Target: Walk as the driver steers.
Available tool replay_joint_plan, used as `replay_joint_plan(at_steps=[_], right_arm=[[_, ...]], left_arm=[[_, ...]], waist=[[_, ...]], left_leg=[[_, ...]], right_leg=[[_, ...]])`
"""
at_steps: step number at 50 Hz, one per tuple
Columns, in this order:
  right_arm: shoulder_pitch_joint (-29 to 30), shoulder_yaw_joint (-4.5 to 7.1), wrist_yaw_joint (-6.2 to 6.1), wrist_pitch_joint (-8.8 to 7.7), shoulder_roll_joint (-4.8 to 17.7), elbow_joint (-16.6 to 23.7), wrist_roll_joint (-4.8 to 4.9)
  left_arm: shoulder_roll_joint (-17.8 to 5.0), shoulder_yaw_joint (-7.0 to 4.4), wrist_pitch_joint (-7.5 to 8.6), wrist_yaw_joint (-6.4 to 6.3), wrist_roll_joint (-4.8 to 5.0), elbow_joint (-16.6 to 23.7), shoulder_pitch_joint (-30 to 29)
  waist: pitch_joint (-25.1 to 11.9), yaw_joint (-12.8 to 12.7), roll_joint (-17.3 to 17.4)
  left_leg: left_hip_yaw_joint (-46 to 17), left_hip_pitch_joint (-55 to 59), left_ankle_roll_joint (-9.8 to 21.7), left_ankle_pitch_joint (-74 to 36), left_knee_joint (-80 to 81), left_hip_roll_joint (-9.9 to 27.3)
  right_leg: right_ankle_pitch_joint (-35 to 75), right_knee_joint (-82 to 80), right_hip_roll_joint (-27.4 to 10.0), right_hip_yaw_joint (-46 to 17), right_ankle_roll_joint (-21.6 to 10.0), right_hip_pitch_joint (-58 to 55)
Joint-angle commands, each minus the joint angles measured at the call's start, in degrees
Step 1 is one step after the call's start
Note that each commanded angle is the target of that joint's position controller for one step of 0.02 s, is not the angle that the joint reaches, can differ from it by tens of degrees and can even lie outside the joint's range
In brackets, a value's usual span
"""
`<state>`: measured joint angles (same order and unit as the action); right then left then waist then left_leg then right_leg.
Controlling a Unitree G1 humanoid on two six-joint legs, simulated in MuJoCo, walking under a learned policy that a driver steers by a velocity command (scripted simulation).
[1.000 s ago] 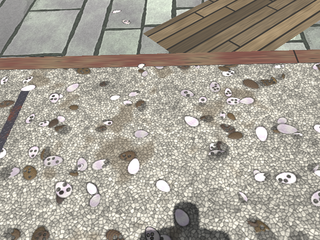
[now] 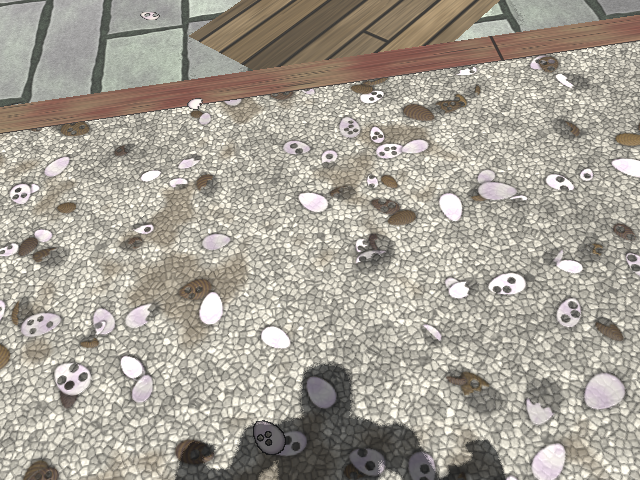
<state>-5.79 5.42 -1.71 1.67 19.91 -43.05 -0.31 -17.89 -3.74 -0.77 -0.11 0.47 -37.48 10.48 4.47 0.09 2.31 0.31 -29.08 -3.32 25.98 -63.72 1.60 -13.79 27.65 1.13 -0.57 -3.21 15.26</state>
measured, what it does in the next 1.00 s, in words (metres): walks ahead, turning left: left foot, then right foot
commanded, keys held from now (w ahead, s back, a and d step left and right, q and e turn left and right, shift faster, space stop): e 0.06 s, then no key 0.10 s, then q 0.04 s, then w+q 0.76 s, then w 0.04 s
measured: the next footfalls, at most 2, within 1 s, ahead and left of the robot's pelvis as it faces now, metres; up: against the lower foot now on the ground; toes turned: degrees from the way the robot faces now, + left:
left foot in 0.36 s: +0.06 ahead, +0.13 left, +0.00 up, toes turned -4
right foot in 0.76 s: +0.35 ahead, -0.10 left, +0.00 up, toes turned +12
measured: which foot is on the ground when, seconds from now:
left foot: up 0.00-0.34, down 0.36-0.76, up 0.78-1.00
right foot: down 0.00-0.36, up 0.38-0.74, down 0.76-1.00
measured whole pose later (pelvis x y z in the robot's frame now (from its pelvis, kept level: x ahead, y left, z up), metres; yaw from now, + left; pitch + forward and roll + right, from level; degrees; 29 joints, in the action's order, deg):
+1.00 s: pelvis +0.30 +0.00 +0.00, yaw +17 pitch +1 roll -2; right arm -13.0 4.2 -0.1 -1.1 18.9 -38.0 1.6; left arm -15.4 -4.0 6.1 0.5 -0.3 -43.2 16.7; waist 1.5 -2.3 3.1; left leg -3.4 -35.7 -0.1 15.4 -63.6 4.5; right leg -11.9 18.3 1.5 5.9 -1.6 7.4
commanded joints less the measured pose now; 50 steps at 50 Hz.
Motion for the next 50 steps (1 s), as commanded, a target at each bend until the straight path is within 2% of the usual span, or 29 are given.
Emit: replay_joint_plan(at_steps=[1, 8, 10, 12, 14, 16, 17, 18, 19, 20, 21, 22, 25, 26, 28, 30, 32, 34, 36, 37, 38, 39, 40, 41, 42, 43, 44, 46, 50], right_arm=[[-1.01, 1.34, -0.34, -1.01, 4.83, 3.46, 0.02], [0.69, 0.23, 0.04, -1.23, 2.73, 4.17, 0.48], [-0.42, -0.1, 0.49, -1.39, 2.41, 3.72, 0.62], [-0.8, -0.65, 1.26, -1.82, 1.83, 3.43, 0.89], [-0.14, -0.7, 1.85, -2.57, 2.7, 3.97, 1.7], [-2.59, -1.08, 2.35, -3.87, 1.93, 2.97, 2.1], [-5.0, -1.15, 2.4, -4.55, 1.82, 1.92, 2.01], [-8.75, -1.02, 2.28, -5.16, 2.79, 0.83, 1.86], [-12.92, -0.05, 2.05, -5.67, 7.67, -0.14, 1.77], [-16.76, 1.23, 2.75, -6.05, 11.1, -1.17, 1.39], [-18.16, 0.6, 2.95, -6.74, 8.66, -1.03, 0.89], [-17.36, 0.13, 2.76, -7.21, 7.02, -0.83, 0.85], [-17.36, -0.48, 1.64, -6.52, 4.6, -0.11, 1.63], [-17.59, -0.65, 1.24, -5.93, 3.82, 0.12, 1.68], [-17.08, -0.55, 0.43, -5.05, 3.92, 0.94, 1.69], [-17.28, 0.0, -0.05, -4.48, 5.6, 1.51, 1.67], [-18.23, 0.45, -0.07, -4.18, 6.8, 1.75, 1.88], [-18.1, 0.75, -0.05, -4.18, 7.41, 2.03, 2.38], [-16.58, 0.89, 0.06, -4.16, 7.3, 2.56, 2.4], [-15.94, 0.61, 0.19, -4.17, 6.25, 3.01, 2.06], [-15.52, -0.11, 0.48, -4.28, 3.85, 3.79, 1.37], [-17.22, -1.7, 0.37, -4.32, -1.57, 5.97, 0.24], [-22.93, -2.31, 0.3, -4.97, -2.69, 7.69, 2.71], [-20.71, -0.76, 0.31, -4.7, 3.55, 5.85, 3.86], [-15.72, -0.31, 0.58, -4.45, 5.28, 6.28, 3.25], [-13.78, -0.4, 0.65, -4.36, 4.32, 6.22, 2.47], [-12.42, -0.27, 0.97, -4.25, 3.64, 6.6, 2.09], [-11.93, -0.52, 1.64, -3.57, 1.81, 7.01, 2.37], [-7.0, -1.54, 1.94, -3.23, -0.48, 9.31, 1.42]], left_arm=[[-9.03, -2.17, 1.1, -0.94, -0.1, 4.82, -2.22], [-9.23, -1.98, 0.23, -1.51, -0.58, 4.75, -1.63], [-7.54, -1.15, 0.17, -1.19, -1.14, 4.41, -2.74], [-6.1, -0.35, 0.35, -0.66, -1.14, 2.75, -1.03], [-8.82, -0.87, 0.47, -0.23, -0.76, 1.54, -0.14], [-8.59, -0.65, 0.95, -0.2, -0.41, 0.93, -0.53], [-7.4, -0.24, 1.41, -0.23, -0.4, 0.66, -0.58], [-5.09, 0.47, 2.1, -0.28, -0.72, 1.07, -1.93], [-1.79, 1.25, 3.16, -0.09, -1.44, 3.27, -3.11], [-4.27, 0.36, 4.48, -0.46, -0.32, 5.66, -6.84], [-7.31, -0.58, 5.42, -0.56, 1.08, 6.18, -9.53], [-6.91, -0.73, 6.09, -0.11, 1.53, 5.81, -9.15], [-5.19, -0.77, 7.33, 1.22, -0.28, 5.5, -10.28], [-3.89, -0.5, 7.55, 1.64, -0.36, 5.59, -10.53], [-1.2, 0.27, 7.65, 2.22, -0.3, 5.59, -11.79], [-0.05, 0.68, 7.6, 2.48, -0.07, 5.94, -13.91], [-1.21, 0.31, 7.56, 2.54, 0.49, 6.26, -14.89], [-3.37, -0.52, 7.65, 2.29, 1.03, 6.25, -13.45], [-5.42, -1.52, 7.85, 1.82, 1.3, 5.53, -9.51], [-6.84, -2.42, 7.9, 1.32, 1.14, 4.28, -4.58], [-9.0, -3.45, 8.02, 0.75, 0.73, 3.07, 2.62], [-13.11, -4.27, 7.66, 0.15, -0.65, 2.13, 11.93], [-14.52, -4.16, 7.34, 1.17, -1.65, 1.17, 12.35], [-8.3, -2.66, 7.31, 1.22, -1.0, 1.77, 8.46], [-5.67, -2.0, 7.01, 0.9, -0.33, 1.74, 5.92], [-4.6, -1.64, 6.85, 0.85, -0.59, 1.32, 3.88], [-3.52, -1.39, 6.8, 0.77, -1.01, 0.79, 2.77], [-3.13, -1.39, 7.41, 0.46, -1.14, -0.1, 1.94], [-5.26, -2.11, 8.14, 0.5, -0.62, -2.78, 3.61]], waist=[[-9.43, 0.95, -8.54], [-8.39, -1.43, -10.77], [-8.55, -1.57, -11.02], [-8.56, -2.85, -11.24], [-4.59, -3.28, -12.3], [-2.53, -1.37, -10.18], [-2.58, -0.18, -8.91], [-3.12, 1.24, -6.32], [-4.66, 0.57, 4.37], [-1.7, 2.73, 12.7], [1.18, 4.61, 9.18], [1.32, 3.6, 6.85], [-0.81, 3.64, 4.16], [-1.55, 3.48, 4.3], [-1.93, 3.6, 4.52], [-1.32, 4.38, 5.1], [-0.98, 4.74, 5.88], [-1.12, 3.47, 6.68], [-1.92, 0.56, 7.17], [-4.48, -2.16, 6.6], [-10.0, -5.7, 4.75], [-20.89, -7.63, -6.59], [-23.38, -3.44, -25.02], [-14.79, -3.47, -16.08], [-8.38, -3.67, -10.81], [-5.96, -2.58, -6.95], [-4.22, -1.81, -7.36], [-3.55, -0.79, -8.94], [-1.3, -1.0, -5.43]], left_leg=[[-3.47, -4.88, -1.19, -6.04, -2.23, -0.3], [-3.54, -0.07, -2.67, -7.32, 14.67, -0.19], [-2.8, 4.57, -2.19, -6.79, 18.86, 0.63], [-0.71, 8.74, -1.14, -7.06, 23.33, 0.54], [1.53, 9.18, 1.08, -5.31, 26.38, -0.89], [2.75, 13.65, 4.14, -6.89, 33.98, -2.0], [1.73, 17.09, 5.62, -7.12, 36.92, -1.96], [-3.96, 21.28, 7.65, -6.95, 39.16, 1.39], [-18.61, 26.92, 12.82, -4.81, 43.48, 9.96], [-37.44, 29.35, 21.18, 1.95, 51.09, 18.17], [-41.99, 31.07, 23.28, 3.46, 53.3, 20.39], [-38.29, 32.71, 21.59, 2.23, 52.58, 18.55], [-26.45, 35.88, 17.55, -11.82, 52.22, 12.16], [-23.38, 34.6, 16.91, -15.54, 52.51, 10.32], [-18.36, 29.93, 15.9, -19.73, 52.35, 7.55], [-16.41, 24.49, 15.15, -19.75, 52.0, 6.39], [-17.42, 20.75, 14.59, -18.45, 51.43, 6.95], [-20.35, 19.6, 13.45, -17.28, 50.65, 8.64], [-21.43, 19.56, 11.85, -20.55, 47.14, 9.2], [-20.22, 18.5, 10.47, -26.16, 41.61, 7.14], [-17.62, 14.79, 8.47, -27.13, 30.27, 3.47], [-12.04, 3.62, 5.71, -12.54, 10.48, -2.29], [-10.39, -9.75, 4.2, 9.46, -3.57, -5.54], [-11.25, -14.47, 4.0, 4.41, -10.34, -1.19], [-8.97, -14.91, 4.24, -0.88, -10.43, 1.02], [-8.18, -12.69, 4.27, -4.8, -8.88, 2.92], [-8.26, -11.45, 4.22, -7.18, -6.89, 4.3], [-7.13, -9.15, 3.97, -9.57, -5.22, 5.48], [-7.11, -12.65, 2.57, -13.77, 3.72, 5.5]], right_leg=[[27.91, -8.55, -13.13, -14.32, -10.55, -10.07], [18.39, -7.69, -12.15, -16.05, -10.3, -9.0], [17.07, -7.24, -12.18, -15.27, -10.24, -6.82], [-0.46, -9.67, -11.7, -15.93, -9.94, -4.78], [-16.43, -11.74, -12.46, -18.85, -9.79, -2.22], [-22.05, -10.54, -12.05, -18.7, -8.59, 0.29], [-21.47, -8.44, -11.0, -17.71, -7.44, 1.59], [-17.91, -2.48, -8.88, -14.72, -5.39, 4.42], [-14.54, 11.22, -1.34, -4.41, -1.14, 12.32], [-19.39, 21.26, 3.09, 0.96, 1.68, 23.79], [-22.77, 29.17, 0.73, -3.17, 1.95, 30.64], [-18.18, 32.33, -1.22, -4.79, 1.55, 32.84], [-5.81, 28.24, -3.05, -3.17, 2.64, 33.2], [-3.38, 24.74, -2.52, -2.03, 3.62, 30.63], [1.35, 17.0, -1.0, -0.04, 5.43, 24.46], [5.62, 9.91, 0.36, 0.7, 6.37, 18.34], [8.12, 5.63, 1.18, 0.63, 6.73, 13.07], [9.9, 3.13, 0.61, -1.17, 6.14, 8.49], [8.76, 0.78, 0.15, -1.46, 4.52, 3.12], [8.25, -1.01, 0.46, -0.74, 3.09, -3.77], [7.5, -1.14, -3.19, -3.48, 0.72, -14.58], [-3.57, -2.39, -15.91, -19.62, -4.04, -31.85], [-16.77, -12.77, -25.51, -46.1, -10.53, -35.65], [-23.48, -14.4, -24.15, -42.27, -9.47, -29.04], [-16.91, -13.86, -22.02, -31.35, -7.9, -22.05], [-8.49, -14.24, -19.09, -24.03, -7.05, -16.53], [-2.55, -15.3, -17.11, -18.92, -6.82, -12.98], [3.3, -17.65, -15.63, -12.1, -6.94, -9.47], [10.85, -20.39, -16.61, -5.93, -9.16, -9.11]])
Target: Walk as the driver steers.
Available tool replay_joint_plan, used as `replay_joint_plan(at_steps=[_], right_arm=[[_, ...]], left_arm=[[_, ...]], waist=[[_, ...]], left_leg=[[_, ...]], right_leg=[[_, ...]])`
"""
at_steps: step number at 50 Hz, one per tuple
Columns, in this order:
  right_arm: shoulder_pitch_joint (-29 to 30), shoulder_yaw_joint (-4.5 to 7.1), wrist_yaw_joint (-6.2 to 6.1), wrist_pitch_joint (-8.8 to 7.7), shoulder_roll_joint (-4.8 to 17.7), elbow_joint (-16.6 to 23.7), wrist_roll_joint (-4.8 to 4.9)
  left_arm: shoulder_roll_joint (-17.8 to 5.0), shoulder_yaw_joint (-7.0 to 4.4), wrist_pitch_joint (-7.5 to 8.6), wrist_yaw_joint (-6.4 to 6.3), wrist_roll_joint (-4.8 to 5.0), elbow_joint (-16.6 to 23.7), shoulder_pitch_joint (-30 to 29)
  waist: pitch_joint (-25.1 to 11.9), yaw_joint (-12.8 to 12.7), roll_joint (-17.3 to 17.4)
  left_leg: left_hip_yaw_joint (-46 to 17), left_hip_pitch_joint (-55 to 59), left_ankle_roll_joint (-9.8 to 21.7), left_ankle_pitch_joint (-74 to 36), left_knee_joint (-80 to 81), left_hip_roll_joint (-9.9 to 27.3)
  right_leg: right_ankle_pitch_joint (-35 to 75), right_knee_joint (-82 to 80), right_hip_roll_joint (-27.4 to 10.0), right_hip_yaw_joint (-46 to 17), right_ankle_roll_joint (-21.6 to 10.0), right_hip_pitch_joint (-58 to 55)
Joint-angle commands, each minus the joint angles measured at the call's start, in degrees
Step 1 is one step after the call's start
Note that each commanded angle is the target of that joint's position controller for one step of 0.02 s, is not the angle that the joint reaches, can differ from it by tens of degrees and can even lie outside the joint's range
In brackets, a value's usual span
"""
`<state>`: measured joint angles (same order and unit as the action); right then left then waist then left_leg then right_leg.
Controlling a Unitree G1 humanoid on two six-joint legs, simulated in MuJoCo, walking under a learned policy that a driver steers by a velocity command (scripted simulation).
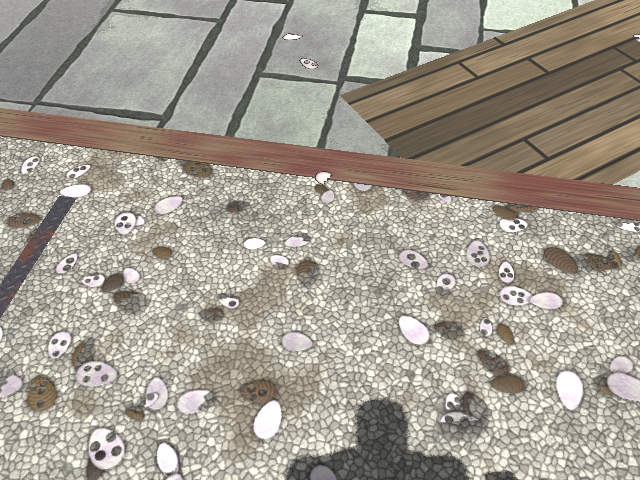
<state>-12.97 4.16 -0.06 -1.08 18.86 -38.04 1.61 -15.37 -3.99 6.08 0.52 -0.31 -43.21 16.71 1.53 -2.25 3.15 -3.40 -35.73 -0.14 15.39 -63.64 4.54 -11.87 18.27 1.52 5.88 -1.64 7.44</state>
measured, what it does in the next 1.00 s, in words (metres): walks ahead, turning right: left foot, then right foot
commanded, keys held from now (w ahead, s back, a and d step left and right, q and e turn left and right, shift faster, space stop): w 0.12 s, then w+e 0.88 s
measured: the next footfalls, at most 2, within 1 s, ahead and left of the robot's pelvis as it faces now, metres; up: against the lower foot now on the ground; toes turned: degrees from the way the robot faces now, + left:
left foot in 0.24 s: +0.31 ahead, +0.16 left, +0.00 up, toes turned +4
right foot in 0.78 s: +0.57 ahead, -0.11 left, +0.00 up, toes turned -17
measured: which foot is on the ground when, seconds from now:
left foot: up 0.00-0.22, down 0.24-0.80, up 0.82-1.00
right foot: down 0.00-0.26, up 0.28-0.76, down 0.78-1.00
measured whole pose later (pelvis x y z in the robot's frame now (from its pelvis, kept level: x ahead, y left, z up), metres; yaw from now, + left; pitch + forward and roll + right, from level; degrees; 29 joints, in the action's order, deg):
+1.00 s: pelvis +0.54 -0.03 +0.00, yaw -22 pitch +1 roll +0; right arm -7.6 3.2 -0.2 -5.8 17.8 -39.5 -0.5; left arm -16.4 -3.8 2.9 1.4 0.7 -40.6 16.6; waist 3.9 -1.9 1.5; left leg -4.0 -33.3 -1.9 17.2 -61.4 5.5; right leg -9.3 22.8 6.3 -2.3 -6.2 14.1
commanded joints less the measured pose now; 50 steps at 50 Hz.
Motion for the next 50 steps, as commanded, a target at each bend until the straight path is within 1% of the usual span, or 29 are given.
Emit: replay_joint_plan(at_steps=[1, 5, 7, 9, 10, 11, 12, 13, 14, 15, 16, 17, 18, 20, 23, 25, 29, 34, 37, 38, 39, 40, 41, 42, 43, 44, 45, 47, 50], right_arm=[[1.19, -0.59, 0.53, -0.77, 0.15, 4.48, -0.58], [8.88, -1.6, 2.05, -2.25, -0.56, 6.05, -0.68], [12.43, -1.74, 2.55, -2.63, -0.32, 7.55, -0.52], [13.61, -1.27, 2.82, -2.98, 1.01, 8.52, -0.68], [11.89, -0.65, 2.8, -3.15, 2.33, 8.35, -0.74], [6.6, 0.38, 2.58, -3.25, 4.09, 7.06, -0.86], [-2.33, 1.92, 2.02, -3.1, 6.78, 4.36, -0.96], [-12.43, 3.33, 0.95, -2.56, 11.25, 2.64, -1.65], [-12.55, 3.46, 0.73, -2.44, 15.08, 2.87, -2.7], [-12.15, 2.15, 0.88, -2.76, 9.42, 3.46, -2.67], [-9.36, 1.32, 0.98, -3.04, 7.15, 2.54, -2.13], [-6.03, 0.79, 1.16, -3.38, 5.34, 2.11, -1.77], [-3.14, 0.46, 1.36, -3.74, 3.64, 1.83, -1.93], [-0.3, 0.34, 1.44, -4.93, 1.8, 1.28, -2.46], [0.71, 0.93, 0.98, -6.19, 2.5, -0.66, -2.49], [-0.05, 1.27, 0.45, -6.17, 3.11, -1.87, -2.67], [-1.38, 1.97, -0.37, -5.4, 5.4, -3.18, -2.28], [-5.06, 2.95, -0.56, -3.51, 7.62, -5.46, -0.77], [-3.93, 3.58, -0.9, -2.21, 9.99, -5.35, -0.03], [-3.19, 3.65, -0.98, -1.69, 10.45, -5.11, 0.28], [-2.46, 3.19, -1.08, -1.47, 9.65, -4.81, 0.56], [-4.03, 1.79, -1.2, -2.02, 6.01, -3.66, -1.23], [-6.91, -0.2, -0.88, -3.77, -0.25, -0.15, -2.09], [-1.39, 0.49, -0.08, -5.92, 5.22, 0.49, -0.32], [2.55, 0.69, 0.31, -6.81, 6.23, 1.89, 1.36], [2.67, 0.45, -0.07, -7.2, 5.5, 1.56, 0.43], [2.48, 0.84, -0.5, -7.04, 6.01, 0.87, -1.33], [0.82, 1.12, -0.3, -5.8, 5.94, 0.55, -2.19], [2.98, 0.32, -0.34, -4.47, 3.45, 1.26, -2.65]], left_arm=[[-8.22, -1.92, 1.19, -0.06, 0.17, 2.43, -2.48], [-10.3, -2.21, 0.37, -0.13, 1.32, 0.63, -0.93], [-11.55, -2.42, -0.17, -0.03, 2.25, -1.15, 2.11], [-12.54, -2.48, -1.16, 0.04, 2.84, -2.56, 3.79], [-13.26, -2.51, -1.62, -0.03, 2.8, -2.92, 3.85], [-13.78, -2.43, -2.06, -0.12, 2.76, -3.17, 3.19], [-12.6, -1.76, -2.18, -0.28, 2.5, -3.29, 3.33], [-8.89, -0.11, -1.85, -0.32, 0.91, -1.78, 3.53], [-1.62, 1.94, -1.08, 0.07, 1.05, -0.47, 10.67], [-8.61, 0.27, -0.52, 0.12, 2.78, -1.43, 6.26], [-10.26, -0.5, -0.48, 0.12, 3.8, 0.48, 2.16], [-9.34, -0.31, -0.58, -0.22, 3.14, 0.85, 0.23], [-8.81, -0.53, -1.01, -0.39, 2.14, 0.78, -0.17], [-6.88, -0.51, -2.73, -0.37, 2.42, -0.37, 2.79], [-4.81, -0.28, -4.39, -0.57, 2.16, 0.43, 0.95], [-4.45, -0.18, -4.5, -0.43, 1.87, 1.53, -1.82], [-3.02, 0.69, -3.84, 1.21, 1.55, 3.8, -8.83], [-3.49, 0.89, -3.85, 2.84, 1.58, 7.89, -16.11], [-5.87, -0.43, -4.33, 3.2, 1.56, 8.89, -13.09], [-7.79, -1.63, -4.58, 3.01, 1.77, 7.81, -7.3], [-10.85, -3.53, -4.8, 2.3, 1.92, 5.43, 2.01], [-16.23, -5.36, -5.55, 1.02, 2.12, 3.79, 9.28], [-20.83, -5.63, -4.84, 1.01, 2.07, 5.92, 4.98], [-15.67, -4.03, -3.69, 1.7, 1.72, 7.12, 5.66], [-12.54, -3.18, -2.81, 1.8, 1.35, 6.41, 4.54], [-10.94, -2.65, -2.31, 1.86, 1.57, 6.39, 1.27], [-8.77, -2.07, -2.13, 1.6, 1.5, 6.88, -2.14], [-8.28, -1.74, -2.05, 0.97, 0.68, 8.18, -4.53], [-10.2, -2.21, -1.9, -0.19, 1.04, 7.16, -2.79]], waist=[[1.67, 1.23, -5.94], [3.46, -1.04, -5.17], [4.2, -1.83, -5.29], [3.91, -0.93, -6.09], [2.26, 0.69, -6.97], [-1.39, 4.4, -7.42], [-7.06, 9.0, -7.14], [-15.66, 12.84, -2.09], [-24.6, 7.35, 12.27], [-23.15, 10.57, 5.88], [-13.83, 9.4, 5.29], [-9.19, 7.37, 2.58], [-6.22, 5.38, 2.62], [-4.78, 2.51, 3.3], [-0.92, 1.36, 0.95], [0.76, 1.87, 0.21], [2.98, 4.34, -0.98], [5.18, 6.53, -1.38], [0.69, 3.16, 1.17], [-2.84, -0.35, 1.55], [-7.73, -5.51, 0.43], [-12.2, -7.24, -7.8], [-17.88, -0.31, -19.8], [-21.07, -4.68, -10.79], [-13.48, -4.32, -8.51], [-7.75, -1.24, -3.48], [-5.94, 0.74, -3.25], [-4.73, 3.0, -5.06], [-2.99, 2.89, -4.43]], left_leg=[[-3.22, -5.61, -0.6, -5.8, 7.38, 2.31], [1.64, -0.88, 0.34, -14.18, 22.47, 0.63], [2.68, 0.38, 1.45, -13.67, 26.9, 0.23], [3.68, 1.93, 2.91, -9.52, 30.42, -1.05], [4.44, 5.71, 3.73, -7.77, 31.97, -2.42], [5.82, 14.19, 4.94, -8.6, 34.25, -4.24], [6.59, 27.93, 6.32, -10.86, 34.85, -5.39], [-4.42, 46.14, 9.45, -12.71, 32.05, 5.28], [-31.87, 59.3, 17.28, -0.33, 38.95, 19.71], [-35.01, 55.53, 16.21, 3.43, 44.02, 19.29], [-25.38, 49.25, 14.09, 0.99, 44.97, 17.52], [-18.82, 42.21, 13.01, -3.82, 46.25, 15.16], [-13.79, 36.34, 12.34, -7.03, 48.13, 13.05], [-7.57, 29.81, 12.07, -9.9, 52.49, 11.28], [-0.6, 26.88, 12.15, -15.2, 56.02, 11.26], [3.49, 28.21, 11.68, -16.75, 56.74, 10.59], [10.25, 30.38, 10.41, -17.47, 57.46, 9.89], [13.57, 39.37, 9.16, -22.04, 54.02, 12.5], [15.85, 42.5, 7.27, -46.97, 43.46, 12.5], [16.78, 41.65, 6.39, -53.96, 34.77, 11.58], [18.26, 36.07, 4.34, -52.01, 22.11, 9.21], [17.95, 20.56, 1.3, -26.08, 3.73, 6.01], [9.17, -3.01, -2.32, 18.07, -16.19, -7.43], [-2.8, -8.8, -0.99, 17.49, -19.03, -5.4], [-2.33, -11.64, 0.38, 12.66, -16.57, -3.04], [-2.08, -9.53, 0.81, 8.2, -10.8, -0.33], [-2.19, -5.67, 0.51, 5.45, -5.52, 1.55], [-2.02, -0.34, -0.73, 2.35, -1.46, 2.29], [-0.01, 0.35, -3.4, -2.26, 6.8, 1.29]], right_leg=[[10.29, -11.18, -16.51, -10.56, -10.72, -1.7], [12.71, -11.61, -14.96, -4.37, -9.32, -1.87], [13.91, -11.05, -16.24, -4.93, -8.98, -4.43], [20.25, -8.17, -17.68, -6.22, -8.46, -8.37], [27.69, -4.92, -17.68, -6.36, -7.77, -9.7], [36.18, 1.95, -16.41, -5.05, -6.53, -9.12], [38.7, 12.55, -13.67, -3.2, -4.72, -4.42], [20.92, 30.44, -10.41, -1.95, -2.1, 8.5], [-20.8, 49.68, -0.62, -6.21, 1.16, 26.64], [-21.62, 56.1, -1.82, -13.95, 1.04, 31.17], [-16.98, 56.89, -4.26, -12.63, 0.7, 35.44], [-12.01, 54.57, -6.78, -11.36, 0.79, 34.52], [-8.36, 52.02, -8.39, -11.28, 1.09, 32.37], [-3.94, 50.53, -9.82, -11.73, 1.7, 26.48], [-0.26, 46.82, -10.02, -12.39, 2.71, 28.45], [4.89, 41.23, -9.81, -12.84, 3.1, 31.21], [14.16, 27.62, -8.87, -8.86, 2.41, 30.32], [9.66, 19.63, -7.66, -4.87, -0.56, 32.65], [1.53, 18.84, -2.76, -0.2, -3.82, 24.57], [-0.13, 18.14, -0.08, 1.24, -5.41, 17.12], [3.09, 14.31, 2.61, 1.2, -7.65, 3.2], [5.3, 13.29, -5.39, -12.74, -11.13, -13.6], [-7.09, 3.94, -18.62, -48.17, -23.01, -28.21], [-10.96, -2.72, -20.81, -53.5, -22.25, -29.13], [-7.89, -2.79, -19.2, -44.92, -19.72, -23.62], [-0.79, -2.31, -16.36, -37.5, -17.45, -14.83], [5.28, -2.35, -14.11, -32.3, -15.96, -8.58], [12.85, -4.42, -11.98, -28.6, -15.95, -1.68], [19.04, -5.42, -9.91, -23.26, -15.73, 3.66]])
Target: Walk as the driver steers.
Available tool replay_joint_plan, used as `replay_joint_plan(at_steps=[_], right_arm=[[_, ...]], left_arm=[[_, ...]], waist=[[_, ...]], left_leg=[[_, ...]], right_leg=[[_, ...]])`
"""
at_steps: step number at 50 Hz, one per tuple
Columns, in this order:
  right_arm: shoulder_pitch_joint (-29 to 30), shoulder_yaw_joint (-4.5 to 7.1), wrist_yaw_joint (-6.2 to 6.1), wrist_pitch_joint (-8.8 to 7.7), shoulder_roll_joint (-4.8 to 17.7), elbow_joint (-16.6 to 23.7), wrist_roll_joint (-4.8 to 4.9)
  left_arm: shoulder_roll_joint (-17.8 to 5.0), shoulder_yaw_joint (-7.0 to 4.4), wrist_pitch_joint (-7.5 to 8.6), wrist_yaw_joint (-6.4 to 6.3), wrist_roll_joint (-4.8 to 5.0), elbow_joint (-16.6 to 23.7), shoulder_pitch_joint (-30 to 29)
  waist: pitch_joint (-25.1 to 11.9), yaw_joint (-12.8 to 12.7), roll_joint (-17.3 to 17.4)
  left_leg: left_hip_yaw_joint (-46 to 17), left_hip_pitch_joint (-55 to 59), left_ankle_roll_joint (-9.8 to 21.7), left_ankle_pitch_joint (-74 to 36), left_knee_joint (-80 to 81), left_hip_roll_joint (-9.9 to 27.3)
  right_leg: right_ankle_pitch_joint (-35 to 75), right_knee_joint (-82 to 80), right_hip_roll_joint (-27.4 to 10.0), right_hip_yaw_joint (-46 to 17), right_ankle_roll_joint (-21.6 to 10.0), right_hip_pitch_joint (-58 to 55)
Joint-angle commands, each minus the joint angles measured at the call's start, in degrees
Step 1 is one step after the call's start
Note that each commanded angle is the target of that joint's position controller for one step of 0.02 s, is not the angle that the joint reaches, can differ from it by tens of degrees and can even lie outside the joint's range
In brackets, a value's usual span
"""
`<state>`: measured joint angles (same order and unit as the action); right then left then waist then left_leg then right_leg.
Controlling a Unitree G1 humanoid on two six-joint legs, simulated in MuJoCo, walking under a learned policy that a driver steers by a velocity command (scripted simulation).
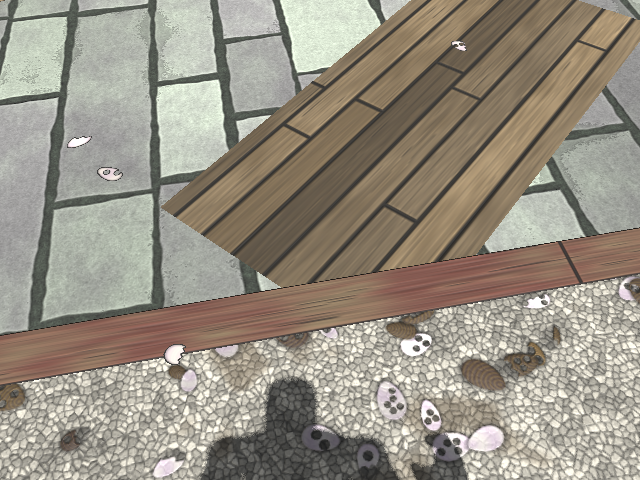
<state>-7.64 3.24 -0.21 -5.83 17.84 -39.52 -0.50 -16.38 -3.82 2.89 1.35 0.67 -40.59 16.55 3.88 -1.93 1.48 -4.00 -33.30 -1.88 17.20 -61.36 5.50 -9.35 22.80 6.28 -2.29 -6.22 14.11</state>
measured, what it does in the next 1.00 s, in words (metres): walks ahead, turning left: left foot, then right foot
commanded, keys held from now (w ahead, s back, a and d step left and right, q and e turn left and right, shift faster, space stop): w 0.04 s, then w+q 0.78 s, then w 0.18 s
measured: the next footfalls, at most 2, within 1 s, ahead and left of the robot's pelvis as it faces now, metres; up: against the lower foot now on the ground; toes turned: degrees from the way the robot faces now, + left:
left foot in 0.30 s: +0.36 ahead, +0.15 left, +0.00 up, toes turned +1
right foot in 0.82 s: +0.65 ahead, +0.00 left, +0.00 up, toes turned +22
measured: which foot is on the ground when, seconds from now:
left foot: up 0.00-0.28, down 0.30-0.82, up 0.84-1.00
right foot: down 0.00-0.32, up 0.34-0.80, down 0.82-1.00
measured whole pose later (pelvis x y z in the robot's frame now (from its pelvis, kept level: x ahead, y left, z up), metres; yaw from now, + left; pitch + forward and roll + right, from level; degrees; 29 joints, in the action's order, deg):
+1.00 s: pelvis +0.56 +0.08 +0.00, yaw +21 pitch +1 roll -1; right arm -17.1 3.3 -0.7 -1.4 17.9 -40.7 1.1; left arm -14.8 -3.4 5.4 1.1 -0.4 -43.2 15.3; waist 0.7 -1.1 2.5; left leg -4.9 -28.8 0.8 20.2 -63.4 0.6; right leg -10.6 23.3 3.0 0.0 -2.2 13.7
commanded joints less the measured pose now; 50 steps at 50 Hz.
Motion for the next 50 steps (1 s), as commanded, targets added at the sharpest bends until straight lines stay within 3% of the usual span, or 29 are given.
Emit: replay_joint_plan(at_steps=[1, 4, 7, 10, 13, 15, 16, 17, 18, 19, 20, 21, 22, 25, 28, 31, 34, 37, 39, 40, 41, 42, 43, 44, 45, 46, 48, 50], right_arm=[[-0.51, 0.88, -0.13, 0.43, 3.75, 3.13, -0.46], [4.36, -0.29, 0.76, 0.05, 1.54, 3.26, 0.01], [8.47, -0.34, 1.74, -0.48, 2.29, 4.01, 1.13], [10.74, -0.07, 2.5, -0.74, 3.53, 5.36, 1.35], [6.76, 0.47, 3.19, -0.71, 4.75, 5.08, 1.62], [-5.91, 2.39, 2.9, -0.52, 7.77, 1.64, 1.19], [-14.08, 3.24, 2.59, -0.26, 11.26, 0.73, 1.02], [-15.55, 3.85, 3.12, -0.19, 14.22, 0.13, 1.15], [-15.83, 2.58, 3.21, -0.01, 8.66, 0.39, 2.42], [-12.91, 2.1, 2.82, 0.29, 6.97, 1.07, 2.0], [-10.7, 2.04, 2.53, 0.66, 6.98, 1.8, 1.3], [-8.85, 1.77, 2.32, 0.93, 6.36, 2.31, 0.95], [-8.04, 1.45, 1.98, 0.93, 5.84, 2.79, 0.39], [-8.09, 1.52, 1.12, 1.19, 5.78, 2.85, 0.96], [-10.41, 2.21, 0.0, 1.8, 7.7, 1.84, 1.38], [-13.25, 2.21, -0.78, 2.8, 7.65, 0.57, 1.8], [-15.57, 2.31, -1.08, 3.53, 7.71, -0.44, 2.11], [-15.72, 2.39, -1.38, 4.31, 7.39, -0.57, 2.19], [-14.64, 2.6, -1.54, 4.91, 7.29, -0.4, 2.16], [-13.55, 2.07, -1.36, 4.87, 5.76, 0.41, 2.0], [-13.3, 0.92, -1.12, 4.62, 2.62, 1.62, 1.24], [-22.2, -0.22, -1.14, 4.2, -0.86, 2.58, 2.43], [-22.76, 0.55, -1.2, 3.85, 4.52, 0.83, 2.82], [-16.38, 1.37, -1.06, 3.92, 7.17, 0.98, 2.63], [-12.56, 1.34, -1.15, 3.92, 6.63, 1.73, 2.09], [-10.27, 1.47, -1.04, 3.67, 6.16, 2.42, 1.5], [-10.97, 1.33, -0.58, 3.52, 4.52, 2.55, 1.64], [-10.18, 0.7, -0.28, 3.53, 2.72, 2.79, 1.33]], left_arm=[[-9.41, -2.38, 1.19, -1.42, 0.14, 4.1, -2.05], [-8.35, -1.8, 0.96, -1.88, 0.17, 2.63, -0.24], [-9.12, -1.66, 1.22, -1.57, 0.09, 0.65, 3.15], [-9.7, -1.79, 0.94, -1.45, -0.06, -1.24, 5.06], [-10.58, -2.12, 0.25, -1.88, -0.06, -2.05, 3.86], [-10.01, -1.71, -0.35, -2.36, -0.48, -1.25, 1.68], [-7.94, -0.71, -0.4, -2.88, -1.81, 0.25, 2.54], [-2.95, 0.63, 0.78, -2.24, -1.6, 1.17, 9.64], [-7.38, 0.29, 2.03, -1.65, -0.68, 1.1, 6.18], [-9.21, -0.25, 2.94, -1.08, 0.83, 2.83, -0.05], [-8.39, 0.07, 3.62, -1.1, 0.43, 3.79, -3.54], [-8.17, -0.18, 3.98, -1.26, -0.79, 4.31, -5.34], [-7.81, -0.32, 3.84, -1.34, -1.42, 4.61, -4.57], [-6.16, -0.11, 2.77, -1.74, -1.74, 4.43, -3.11], [-4.42, 0.56, 2.26, -2.08, -1.78, 5.67, -8.54], [-3.09, 1.04, 2.79, -1.49, -1.51, 6.52, -14.18], [-3.54, 0.86, 3.45, -0.74, -0.92, 7.46, -18.42], [-5.23, -0.01, 4.15, -0.21, -0.47, 7.68, -19.0], [-6.83, -1.05, 4.77, -0.34, -0.24, 6.26, -13.6], [-8.11, -1.79, 4.98, -0.65, -0.68, 5.21, -8.07], [-11.1, -2.69, 4.96, -1.13, -1.44, 4.42, 0.69], [-14.45, -3.58, 4.05, -0.81, -1.65, 1.86, 5.61], [-9.54, -2.71, 3.73, -0.39, 0.2, 2.14, 4.87], [-6.2, -1.8, 3.42, -0.46, 0.26, 2.15, 2.83], [-5.75, -1.4, 3.12, -0.37, -0.49, 2.15, 0.3], [-5.04, -1.14, 2.98, -0.31, -0.86, 1.66, -1.11], [-4.04, -0.74, 3.1, -0.36, -1.55, 0.89, -2.1], [-4.61, -0.89, 3.28, -0.26, -0.79, -0.5, -1.51]], waist=[[-4.68, 1.93, -3.22], [-4.13, -1.05, -5.79], [-2.55, -3.64, -6.29], [-0.72, -4.17, -6.05], [-1.93, -1.32, -6.92], [-10.71, 5.31, -5.08], [-17.65, 7.74, 1.59], [-21.8, 3.28, 16.66], [-20.66, 6.06, 10.21], [-12.84, 6.78, 5.97], [-9.15, 6.0, 0.14], [-6.11, 4.76, -2.14], [-6.3, 2.97, -0.31], [-6.07, 1.47, 2.03], [-4.25, 3.03, 1.56], [-4.07, 5.23, 3.01], [-3.89, 6.5, 3.24], [-3.53, 5.62, 4.22], [-4.99, 2.67, 5.56], [-9.0, -0.28, 4.92], [-16.57, -3.93, -0.69], [-22.86, -0.22, -18.69], [-18.51, -1.16, -14.88], [-10.26, -2.76, -8.9], [-5.53, -1.9, -5.1], [-2.42, -1.19, -4.93], [-2.32, 1.16, -7.43], [-2.65, 1.72, -7.44]], left_leg=[[1.04, -2.43, -2.29, -7.9, 8.95, -0.01], [2.55, 1.95, -2.36, -21.64, 22.88, -1.49], [2.9, 2.22, -0.65, -26.55, 28.14, -1.89], [2.7, -3.36, 2.6, -20.29, 30.71, -2.08], [3.92, 0.0, 5.92, -12.42, 31.74, -3.91], [6.11, 18.51, 9.09, -15.21, 32.77, -7.33], [-7.43, 33.67, 12.71, -18.03, 32.36, 1.62], [-36.39, 51.04, 22.58, -6.17, 38.99, 12.72], [-41.29, 52.43, 21.22, 4.98, 43.75, 12.78], [-33.78, 46.11, 19.22, 3.94, 44.7, 11.33], [-28.63, 39.61, 18.09, -0.87, 45.21, 9.24], [-24.76, 34.16, 17.83, -7.39, 46.01, 7.19], [-22.23, 31.05, 17.73, -12.9, 46.81, 5.48], [-17.55, 26.37, 18.65, -21.25, 48.1, 3.41], [-14.34, 22.79, 17.45, -22.6, 48.48, 1.35], [-12.77, 20.87, 14.81, -21.19, 46.7, -1.11], [-15.74, 21.77, 13.8, -18.63, 44.36, -0.48], [-21.09, 26.09, 13.31, -16.04, 40.56, 1.18], [-22.4, 26.84, 12.06, -18.95, 36.04, 0.67], [-20.5, 24.58, 10.44, -20.64, 29.56, -1.67], [-15.42, 17.06, 8.25, -12.45, 14.01, -5.28], [-8.0, -2.11, 4.57, 16.28, -2.85, -13.12], [-7.97, -9.44, 3.76, 16.55, -10.13, -8.16], [-7.17, -11.27, 3.28, 10.79, -11.89, -6.56], [-5.34, -10.15, 3.0, 6.79, -10.88, -5.14], [-5.18, -9.67, 2.71, 4.23, -8.19, -3.96], [-4.17, -5.18, 2.67, 1.7, -3.52, -1.96], [-2.29, -4.45, 2.15, 1.45, 1.86, -0.84]], right_leg=[[16.3, -10.11, -13.82, -13.23, -10.32, -2.54], [11.41, -10.02, -11.26, -8.02, -6.93, -1.48], [6.84, -10.17, -14.3, -9.17, -6.47, -4.73], [10.74, -7.93, -18.42, -10.14, -5.97, -13.56], [25.63, -2.9, -19.53, -7.91, -4.04, -18.32], [41.52, 12.97, -15.38, -2.35, -1.44, -15.14], [26.27, 29.93, -12.08, 0.53, 0.84, -4.52], [-17.88, 48.59, -1.01, 0.68, 5.46, 19.01], [-21.61, 53.23, -3.47, -5.91, 5.03, 26.4], [-16.71, 53.03, -5.85, -5.4, 4.59, 29.75], [-13.16, 50.21, -7.85, -4.47, 4.27, 29.05], [-10.48, 45.63, -9.29, -4.05, 4.71, 27.92], [-8.45, 42.74, -10.22, -4.19, 5.26, 24.69], [-7.95, 36.01, -10.47, -2.56, 8.05, 22.46], [0.7, 25.32, -9.39, -1.61, 10.04, 22.47], [11.42, 14.35, -7.0, -1.37, 10.13, 18.03], [13.86, 8.93, -5.17, -1.81, 9.44, 14.73], [8.61, 4.93, -4.62, -3.28, 7.98, 12.8], [6.45, 1.89, -4.63, -2.43, 5.78, 5.94], [7.28, 1.04, -7.03, -3.29, 3.6, -3.97], [4.0, 2.41, -16.63, -12.37, -0.3, -18.81], [-6.91, -0.83, -28.8, -37.45, -10.26, -34.72], [-21.32, -4.54, -29.74, -43.88, -10.05, -31.88], [-22.0, -5.89, -26.52, -35.73, -7.62, -24.67], [-16.13, -7.18, -23.87, -29.06, -6.26, -17.6], [-9.97, -8.36, -21.69, -24.5, -6.2, -12.85], [-1.08, -10.11, -18.65, -17.81, -5.55, -7.87], [3.94, -11.44, -18.54, -14.58, -6.68, -6.37]])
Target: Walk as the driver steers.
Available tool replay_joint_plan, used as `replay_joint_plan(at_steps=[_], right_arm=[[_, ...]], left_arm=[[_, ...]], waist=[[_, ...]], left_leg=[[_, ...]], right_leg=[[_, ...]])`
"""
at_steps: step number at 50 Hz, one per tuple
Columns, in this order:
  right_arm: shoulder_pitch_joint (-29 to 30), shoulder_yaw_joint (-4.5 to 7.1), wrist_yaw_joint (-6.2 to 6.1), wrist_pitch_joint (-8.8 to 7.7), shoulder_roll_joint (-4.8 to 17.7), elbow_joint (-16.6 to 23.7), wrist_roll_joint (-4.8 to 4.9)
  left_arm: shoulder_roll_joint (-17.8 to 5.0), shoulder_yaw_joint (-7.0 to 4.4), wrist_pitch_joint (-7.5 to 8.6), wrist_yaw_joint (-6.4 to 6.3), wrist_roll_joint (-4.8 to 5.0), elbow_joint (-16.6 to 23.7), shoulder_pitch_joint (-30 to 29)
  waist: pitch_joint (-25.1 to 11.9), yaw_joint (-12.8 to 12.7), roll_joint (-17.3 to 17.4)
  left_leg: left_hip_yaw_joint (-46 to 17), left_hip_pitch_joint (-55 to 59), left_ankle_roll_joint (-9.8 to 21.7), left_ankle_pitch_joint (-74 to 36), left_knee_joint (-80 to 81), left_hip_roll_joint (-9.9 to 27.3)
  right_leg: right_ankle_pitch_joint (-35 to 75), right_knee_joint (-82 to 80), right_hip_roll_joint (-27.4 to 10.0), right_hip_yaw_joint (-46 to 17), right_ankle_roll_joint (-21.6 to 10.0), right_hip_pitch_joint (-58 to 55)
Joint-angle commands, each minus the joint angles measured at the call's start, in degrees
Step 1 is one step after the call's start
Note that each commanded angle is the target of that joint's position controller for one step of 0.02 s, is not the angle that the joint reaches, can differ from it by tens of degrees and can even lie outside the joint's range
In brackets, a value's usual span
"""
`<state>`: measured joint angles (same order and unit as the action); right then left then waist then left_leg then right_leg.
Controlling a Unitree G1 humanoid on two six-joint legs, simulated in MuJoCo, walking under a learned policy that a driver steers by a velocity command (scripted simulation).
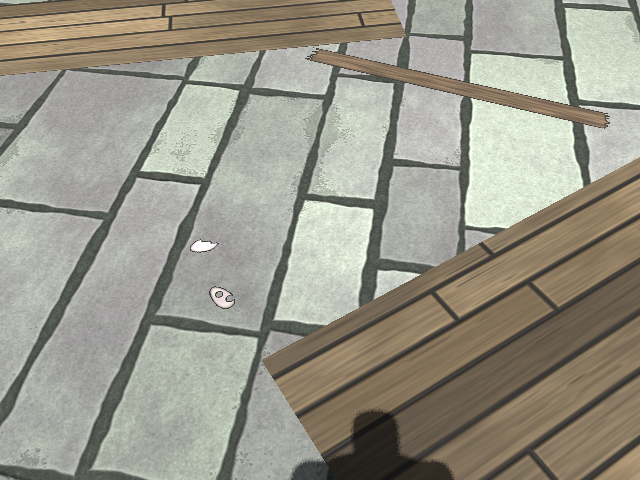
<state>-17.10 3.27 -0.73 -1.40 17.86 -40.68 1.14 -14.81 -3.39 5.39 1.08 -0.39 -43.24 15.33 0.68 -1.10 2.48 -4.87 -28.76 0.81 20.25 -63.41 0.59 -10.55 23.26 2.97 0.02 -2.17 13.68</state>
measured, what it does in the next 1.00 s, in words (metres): goes down, turning right: left foot, then right foot 0.15 m lower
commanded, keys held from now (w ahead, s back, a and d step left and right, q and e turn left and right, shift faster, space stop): w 0.16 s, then w+e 0.24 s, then e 0.60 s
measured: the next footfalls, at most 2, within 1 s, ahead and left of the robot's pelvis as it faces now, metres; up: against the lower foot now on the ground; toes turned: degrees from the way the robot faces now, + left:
left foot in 0.28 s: +0.28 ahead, +0.16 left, +0.00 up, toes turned +0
right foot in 0.88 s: +0.47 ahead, -0.18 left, -0.15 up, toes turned -22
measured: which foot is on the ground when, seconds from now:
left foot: up 0.00-0.26, down 0.28-0.90, up 0.92-1.00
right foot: down 0.00-0.28, up 0.30-0.86, down 0.88-1.00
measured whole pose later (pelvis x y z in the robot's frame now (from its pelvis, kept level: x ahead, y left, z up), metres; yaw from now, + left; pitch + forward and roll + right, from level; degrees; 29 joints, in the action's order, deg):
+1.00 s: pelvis +0.41 -0.07 -0.16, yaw -24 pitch +3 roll +0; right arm -12.7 3.2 -2.8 -2.1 16.4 -42.5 1.9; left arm -16.5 -4.3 -1.4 2.7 -0.2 -45.6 6.7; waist 3.7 2.2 2.6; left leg -2.6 -35.9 -6.4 43.2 -109.0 6.9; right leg -10.0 32.3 4.9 -0.4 -3.9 25.4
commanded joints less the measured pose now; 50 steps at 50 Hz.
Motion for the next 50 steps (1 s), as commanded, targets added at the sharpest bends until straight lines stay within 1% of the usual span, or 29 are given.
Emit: replay_joint_plan(at_steps=[1, 5, 10, 12, 13, 14, 15, 16, 17, 18, 20, 21, 24, 26, 27, 28, 32, 33, 34, 36, 40, 42, 44, 45, 46, 47, 48, 49, 50], right_arm=[[1.05, 0.23, 0.37, -0.96, 1.93, 4.64, -0.64], [8.78, -0.93, 1.49, -2.26, 0.74, 6.47, -0.74], [13.61, -0.05, 2.2, -3.05, 2.44, 8.73, -0.44], [10.53, 0.65, 2.49, -3.44, 3.5, 8.46, -0.32], [2.38, 2.07, 2.76, -3.94, 6.14, 5.88, -0.63], [-4.17, 3.35, 2.11, -3.81, 8.94, 4.77, -1.1], [-7.93, 4.01, 1.6, -3.14, 12.9, 4.99, -1.39], [-10.47, 3.39, 2.17, -2.67, 10.48, 4.11, -0.83], [-9.24, 2.51, 2.51, -2.85, 7.2, 3.39, -0.68], [-4.92, 1.96, 2.85, -2.94, 5.99, 3.92, -0.81], [1.83, 1.14, 3.29, -3.77, 2.53, 4.07, -0.73], [3.57, 1.07, 3.12, -4.13, 1.64, 3.66, -0.73], [4.34, 2.17, 2.21, -4.92, 3.43, 1.55, -1.6], [3.6, 3.05, 1.21, -4.91, 5.74, 0.86, -2.51], [4.18, 2.92, 0.8, -4.77, 5.49, 0.77, -2.34], [2.89, 2.91, -0.26, -4.87, 4.94, 0.29, -1.5], [-0.68, 3.41, -3.25, -3.91, 5.78, -0.64, -0.73], [1.36, 3.53, -4.27, -3.35, 6.17, -0.06, -0.53], [1.03, 3.71, -4.87, -3.14, 6.29, 0.27, -0.67], [-0.21, 3.86, -4.76, -2.25, 6.12, 0.32, -0.48], [0.06, 4.0, -3.35, -1.46, 6.02, 1.55, 0.24], [-2.14, 3.48, -2.26, -1.11, 4.71, 0.71, 0.86], [-1.89, 2.68, -1.04, -0.93, 3.02, -1.57, 2.03], [-3.9, 2.35, -1.36, -1.02, 0.19, -2.48, 0.96], [-9.31, 0.48, -0.5, -1.78, -2.14, 0.51, -0.99], [-3.77, 0.23, -0.46, -2.74, 1.89, 2.84, 0.31], [2.01, 0.24, -1.02, -3.22, 3.76, 6.47, 0.74], [4.92, -0.52, -2.49, -2.93, 1.98, 7.05, 1.4], [5.21, -0.19, -3.84, -1.08, 3.56, 5.31, 0.59]], left_arm=[[-7.33, -1.6, 0.76, -0.06, 0.43, 1.58, 0.06], [-10.63, -2.24, 0.05, -0.4, 1.28, -0.44, 1.7], [-11.37, -1.99, -0.92, -0.39, 1.65, -4.1, 5.97], [-11.95, -2.0, -1.92, -0.65, 2.02, -4.75, 6.05], [-11.93, -2.01, -1.73, -0.97, 1.59, -4.16, 3.55], [-10.03, -1.05, -1.78, -0.89, 1.35, -3.38, 4.09], [-4.29, 0.58, -1.2, -0.67, -0.3, -3.28, 12.29], [-4.57, 0.71, -0.65, -0.43, 1.6, -2.86, 13.39], [-10.57, -1.25, -0.82, -0.52, 3.08, -2.68, 8.45], [-11.47, -1.84, -1.45, -0.75, 3.49, -1.55, 5.46], [-8.74, -1.95, -3.17, -0.88, 2.36, -2.29, 6.48], [-7.64, -1.96, -4.12, -1.1, 2.51, -2.41, 6.54], [-5.14, -1.83, -5.6, -1.53, 0.93, -0.37, 4.49], [-5.26, -2.09, -5.98, -1.06, -0.2, -0.13, 5.23], [-5.36, -2.25, -6.22, -0.77, -0.12, 0.29, 4.98], [-6.75, -3.26, -5.89, -0.5, 1.21, 1.58, 1.2], [-6.06, -3.25, -5.21, 0.34, 1.1, 5.88, -8.5], [-6.6, -3.42, -5.34, 0.98, 1.06, 7.15, -9.75], [-5.98, -3.27, -5.49, 1.95, 0.72, 7.51, -11.55], [-3.8, -2.76, -6.24, 3.79, 1.27, 8.21, -13.56], [-4.85, -3.2, -8.56, 5.47, 2.83, 7.74, -16.21], [-5.91, -3.9, -8.82, 5.08, 2.1, 3.88, -11.33], [-10.25, -6.36, -7.42, 2.4, 0.44, -3.62, 5.64], [-15.19, -7.23, -6.42, 1.27, -0.72, -5.41, 10.11], [-21.16, -6.63, -4.54, 1.92, -1.81, -3.94, 10.1], [-19.41, -5.94, -4.93, 2.25, -0.42, -1.07, 8.53], [-18.71, -5.43, -5.9, 1.53, 0.42, -0.21, 5.82], [-18.93, -4.89, -6.64, 0.37, 0.25, 0.18, 1.3], [-13.8, -2.87, -6.83, -0.08, 0.34, 2.59, -5.0]], waist=[[0.85, 0.65, -8.06], [1.14, -2.06, -6.08], [0.88, -2.23, -7.3], [0.51, 0.7, -7.39], [-2.9, 5.25, -7.63], [-8.46, 8.2, -2.47], [-15.96, 6.09, 11.46], [-18.6, 6.76, 17.96], [-10.93, 7.37, 9.14], [-5.82, 5.59, 5.93], [-1.64, 1.69, 4.82], [-0.14, 0.81, 5.28], [-0.16, -0.52, 1.56], [-3.87, -0.47, -1.1], [-4.08, -0.68, -1.19], [-1.73, 0.0, 0.49], [1.65, 3.49, 2.9], [3.32, 2.22, 1.79], [3.22, 3.49, 1.17], [2.45, 5.58, 0.52], [4.19, 7.88, -1.25], [2.18, 6.8, -3.25], [-5.51, -2.68, -5.1], [-7.15, -4.25, -14.04], [-18.88, -0.92, -20.08], [-29.64, -5.37, -13.26], [-27.26, -3.73, -7.07], [-24.99, -0.78, -6.27], [-19.26, 0.49, -1.84]], left_leg=[[-0.49, -9.3, -0.86, -3.12, 7.53, 4.72], [2.03, -4.76, -0.89, -16.91, 23.2, 4.63], [3.63, 3.18, -0.14, -19.0, 28.03, 1.84], [3.91, 8.21, 1.08, -15.94, 32.17, 0.98], [1.26, 16.8, 2.82, -21.07, 30.64, 2.43], [0.4, 27.32, 4.86, -16.8, 35.28, 4.87], [-16.22, 45.4, 11.57, -17.11, 34.07, 19.13], [-32.0, 46.69, 16.19, -2.55, 42.84, 22.95], [-28.07, 39.89, 14.28, 2.21, 45.44, 20.8], [-21.63, 32.89, 13.1, -1.41, 46.88, 19.26], [-12.86, 23.31, 12.69, -7.4, 50.68, 16.42], [-9.54, 20.66, 12.06, -11.71, 52.39, 15.49], [-0.27, 20.15, 12.82, -39.95, 50.71, 15.88], [4.02, 22.25, 13.34, -48.16, 46.85, 16.97], [5.76, 21.92, 13.07, -48.74, 45.95, 17.05], [5.88, 24.25, 11.27, -38.41, 47.07, 16.35], [7.16, 30.39, 9.04, -31.86, 43.3, 18.33], [10.58, 25.24, 7.51, -24.74, 42.48, 16.38], [12.87, 23.08, 6.44, -21.65, 40.42, 15.53], [15.81, 18.91, 4.71, -13.32, 36.24, 14.98], [15.27, 19.52, 2.16, -6.49, 23.77, 17.82], [15.05, 19.43, 0.98, -4.17, 10.63, 17.78], [18.79, 11.33, -2.44, -6.75, -13.05, 13.27], [17.3, -9.52, -6.33, 30.08, -36.4, 6.59], [8.19, -28.31, -9.71, 41.53, -57.69, 5.01], [3.0, -28.56, -9.24, 35.58, -59.83, 5.32], [1.44, -31.91, -7.66, 25.64, -55.58, 4.97], [-0.17, -32.45, -6.74, 17.66, -52.36, 5.81], [-1.52, -28.75, -6.42, 14.77, -49.08, 6.53]], right_leg=[[7.11, -12.79, -15.49, -15.69, -11.32, -5.48], [10.5, -13.89, -13.67, -9.32, -10.28, -4.07], [17.16, -10.18, -14.08, -7.4, -8.79, -4.45], [17.0, -6.43, -15.14, -9.41, -7.41, -5.87], [22.64, 1.17, -15.13, -8.61, -6.11, -4.47], [16.07, 12.61, -9.31, -5.16, -3.65, -0.01], [-12.95, 32.62, -3.0, -2.0, -0.32, 15.64], [-24.27, 43.79, -0.98, -5.35, -0.11, 26.98], [-19.7, 48.82, -3.64, -7.98, -0.58, 30.08], [-14.61, 49.13, -5.52, -7.02, -0.71, 29.74], [-7.83, 45.11, -9.38, -8.16, 0.4, 25.31], [-7.11, 43.32, -10.05, -7.94, 0.75, 23.18], [-4.69, 39.65, -9.02, -6.77, 2.5, 22.72], [4.35, 41.07, -9.1, -5.65, 3.2, 21.95], [6.89, 41.21, -8.96, -5.53, 3.28, 22.62], [9.66, 38.93, -8.93, -7.64, 3.04, 27.77], [12.9, 33.34, -8.55, -7.77, 3.38, 36.48], [19.52, 25.42, -8.99, -7.85, 3.94, 32.63], [26.59, 20.94, -8.34, -5.27, 4.22, 28.71], [34.19, 12.8, -7.25, -2.67, 4.34, 19.96], [30.8, 4.04, -7.65, -1.43, 4.38, 17.15], [33.03, -1.66, -7.45, -1.03, 3.38, 10.51], [44.58, -7.97, -3.17, 4.05, -0.47, -13.42], [64.23, 0.31, -9.6, -4.62, -5.26, -31.83], [94.87, 20.37, -21.31, -18.79, -15.84, -49.0], [88.89, 16.32, -25.37, -22.8, -21.37, -48.87], [64.95, 9.9, -25.77, -25.85, -22.4, -41.16], [43.51, 4.32, -28.66, -33.03, -22.25, -30.74], [39.44, 2.62, -29.4, -33.4, -20.85, -19.64]])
